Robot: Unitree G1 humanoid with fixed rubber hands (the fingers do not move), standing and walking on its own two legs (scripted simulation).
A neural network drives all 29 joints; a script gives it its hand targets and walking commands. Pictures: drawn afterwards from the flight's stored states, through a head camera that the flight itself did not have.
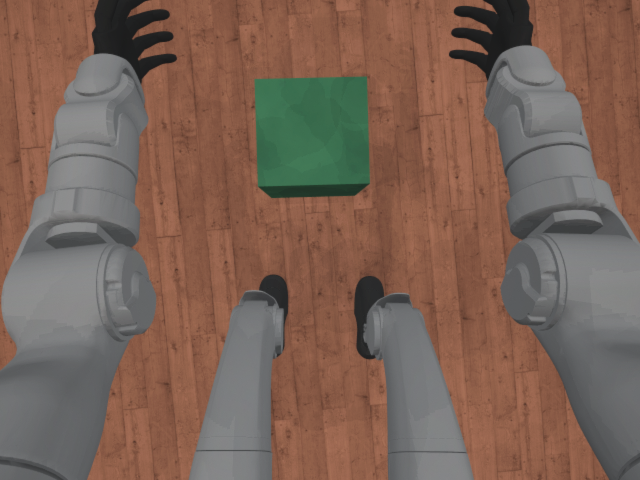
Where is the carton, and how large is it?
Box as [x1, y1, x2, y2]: [254, 77, 369, 197]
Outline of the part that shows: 366,77 254,79 258,186 271,197 354,195 369,183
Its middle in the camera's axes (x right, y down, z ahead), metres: -0.01 -0.20 +0.84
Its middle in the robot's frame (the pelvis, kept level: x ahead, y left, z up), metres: +0.54 +0.03 -0.52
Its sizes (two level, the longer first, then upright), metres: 0.210 0.200 0.250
